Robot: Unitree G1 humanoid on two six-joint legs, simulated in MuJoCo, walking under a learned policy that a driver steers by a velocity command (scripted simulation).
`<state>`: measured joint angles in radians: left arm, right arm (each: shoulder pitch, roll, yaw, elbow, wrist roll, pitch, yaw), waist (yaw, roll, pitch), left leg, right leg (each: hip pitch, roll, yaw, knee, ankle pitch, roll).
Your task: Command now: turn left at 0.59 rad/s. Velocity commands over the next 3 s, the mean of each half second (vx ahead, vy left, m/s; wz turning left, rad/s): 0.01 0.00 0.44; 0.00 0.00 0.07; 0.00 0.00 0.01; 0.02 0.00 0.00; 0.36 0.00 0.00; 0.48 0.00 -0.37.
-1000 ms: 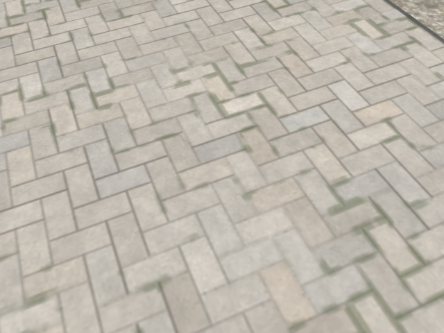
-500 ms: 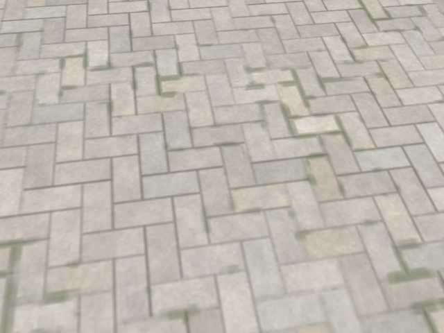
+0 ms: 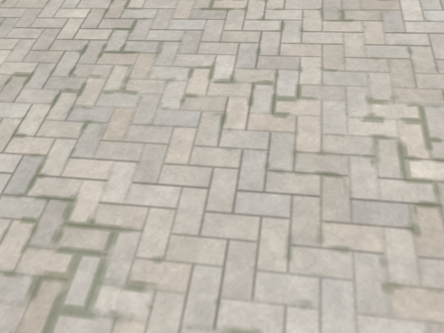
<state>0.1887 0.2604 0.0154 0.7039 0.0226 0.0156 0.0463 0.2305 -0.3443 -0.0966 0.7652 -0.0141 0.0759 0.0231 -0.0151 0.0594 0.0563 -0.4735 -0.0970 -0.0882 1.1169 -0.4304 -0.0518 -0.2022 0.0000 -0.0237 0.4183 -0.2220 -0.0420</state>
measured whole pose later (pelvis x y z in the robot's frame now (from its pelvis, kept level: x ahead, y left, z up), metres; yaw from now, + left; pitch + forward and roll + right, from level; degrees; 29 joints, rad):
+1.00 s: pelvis -0.03 +0.02 +0.00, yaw +13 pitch -2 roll +0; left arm 0.24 0.21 0.00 1.01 0.01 0.00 0.03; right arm 0.24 -0.24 0.00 1.05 -0.01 0.01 -0.03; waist -0.01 0.00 0.03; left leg -0.14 -0.06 -0.03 0.35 -0.17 0.04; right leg -0.11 0.02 0.01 0.38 -0.23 -0.02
